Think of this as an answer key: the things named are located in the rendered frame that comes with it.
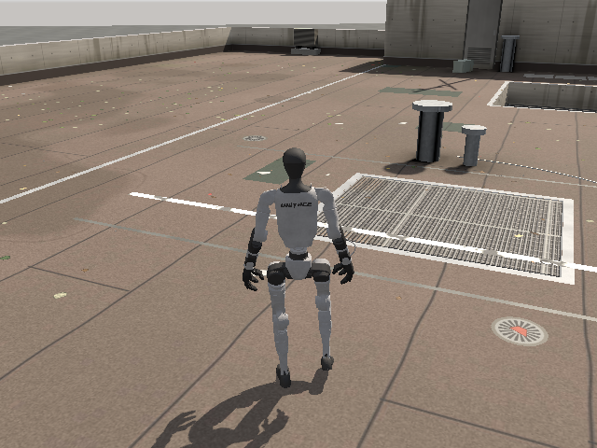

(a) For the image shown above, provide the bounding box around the right robot foot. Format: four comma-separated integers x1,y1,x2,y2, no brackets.
321,354,334,371

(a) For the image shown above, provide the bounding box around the robot right hand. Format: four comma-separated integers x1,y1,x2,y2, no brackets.
332,262,354,284

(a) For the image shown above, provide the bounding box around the right robot upper arm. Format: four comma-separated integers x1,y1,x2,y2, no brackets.
315,188,341,240

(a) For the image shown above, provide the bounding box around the robot left hand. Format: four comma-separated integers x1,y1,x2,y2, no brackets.
243,268,264,291

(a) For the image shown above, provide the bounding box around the humanoid robot torso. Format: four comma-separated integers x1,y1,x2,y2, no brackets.
275,183,318,280

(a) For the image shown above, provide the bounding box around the robot right forearm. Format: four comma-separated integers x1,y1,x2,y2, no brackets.
332,225,352,265

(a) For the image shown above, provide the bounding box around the left robot upper arm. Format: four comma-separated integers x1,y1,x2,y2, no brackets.
253,189,276,243

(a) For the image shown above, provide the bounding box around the robot left forearm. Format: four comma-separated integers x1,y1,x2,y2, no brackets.
243,228,262,270

